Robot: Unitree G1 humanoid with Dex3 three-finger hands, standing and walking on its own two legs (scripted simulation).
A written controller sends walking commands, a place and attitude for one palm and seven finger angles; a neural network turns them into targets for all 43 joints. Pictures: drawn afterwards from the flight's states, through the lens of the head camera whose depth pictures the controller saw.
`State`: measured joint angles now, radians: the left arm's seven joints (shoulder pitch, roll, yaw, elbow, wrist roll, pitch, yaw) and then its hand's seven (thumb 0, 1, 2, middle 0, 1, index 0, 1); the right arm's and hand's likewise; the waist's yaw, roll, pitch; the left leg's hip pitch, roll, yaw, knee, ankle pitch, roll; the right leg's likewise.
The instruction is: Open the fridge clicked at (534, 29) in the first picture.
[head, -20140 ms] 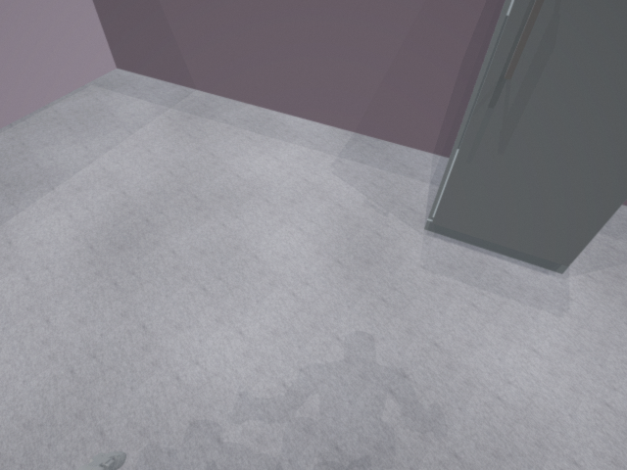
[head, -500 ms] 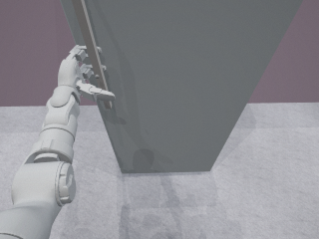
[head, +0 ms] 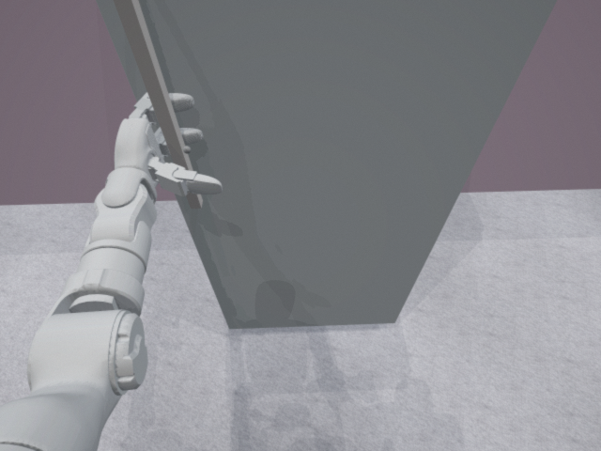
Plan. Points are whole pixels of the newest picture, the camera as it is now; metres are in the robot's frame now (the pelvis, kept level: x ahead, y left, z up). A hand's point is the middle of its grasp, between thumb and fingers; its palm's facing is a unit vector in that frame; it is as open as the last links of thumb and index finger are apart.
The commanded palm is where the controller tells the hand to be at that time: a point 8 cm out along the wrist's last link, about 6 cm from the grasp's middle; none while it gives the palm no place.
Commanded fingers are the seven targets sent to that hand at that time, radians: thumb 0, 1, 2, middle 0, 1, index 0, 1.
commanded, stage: slide the fingers in behind the handle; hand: left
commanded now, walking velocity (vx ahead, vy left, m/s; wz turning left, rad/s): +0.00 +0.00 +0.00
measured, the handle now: (168, 104) +0.52 +0.17 +0.19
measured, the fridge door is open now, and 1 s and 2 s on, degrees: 0 0 0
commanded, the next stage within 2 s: grip the handle and tug to test in 0.52 s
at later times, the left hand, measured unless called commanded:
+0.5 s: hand (190, 146) +0.48 +0.14 +0.15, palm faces +0.02 -1.00 +0.01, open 14.0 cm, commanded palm +0.45 +0.19 +0.15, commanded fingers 0.00 -0.50 0.30 -0.30 -1.20 -0.30 -1.20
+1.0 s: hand (191, 146) +0.48 +0.14 +0.15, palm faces +0.02 -1.00 +0.00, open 10.6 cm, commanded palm +0.45 +0.19 +0.15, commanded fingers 0.00 0.43 0.70 -0.40 -1.33 -0.40 -1.33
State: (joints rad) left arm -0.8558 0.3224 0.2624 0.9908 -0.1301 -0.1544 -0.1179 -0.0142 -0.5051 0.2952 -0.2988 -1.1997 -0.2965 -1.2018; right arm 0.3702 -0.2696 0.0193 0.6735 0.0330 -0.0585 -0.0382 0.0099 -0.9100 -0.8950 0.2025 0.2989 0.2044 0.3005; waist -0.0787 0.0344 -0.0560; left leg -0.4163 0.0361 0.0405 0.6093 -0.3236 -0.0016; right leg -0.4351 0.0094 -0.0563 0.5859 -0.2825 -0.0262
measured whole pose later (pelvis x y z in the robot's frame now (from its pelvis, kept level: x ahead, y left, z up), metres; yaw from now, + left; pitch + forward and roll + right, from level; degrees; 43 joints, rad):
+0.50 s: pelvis +0.00 +0.00 +0.00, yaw +0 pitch +8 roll +0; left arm -0.90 0.32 0.27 1.05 -0.12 -0.18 -0.11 -0.01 -0.51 0.30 -0.30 -1.20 -0.30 -1.20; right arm 0.36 -0.26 0.03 0.68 0.03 -0.06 -0.04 0.01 -0.91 -0.89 0.20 0.30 0.20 0.30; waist -0.09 0.03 -0.06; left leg -0.43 0.03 0.04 0.62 -0.33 0.00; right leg -0.45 0.00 -0.05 0.59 -0.28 -0.02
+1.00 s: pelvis +0.01 +0.01 +0.00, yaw +0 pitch +8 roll -1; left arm -0.86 0.28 0.24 0.98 -0.13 -0.17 -0.07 -0.01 -0.01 0.51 -0.35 -1.27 -0.35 -1.28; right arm 0.37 -0.26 0.02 0.69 0.02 -0.07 -0.02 0.01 -0.91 -0.89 0.20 0.30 0.20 0.30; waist -0.08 0.03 -0.07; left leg -0.42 0.03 0.05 0.62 -0.34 0.01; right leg -0.44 0.00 -0.05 0.59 -0.29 -0.01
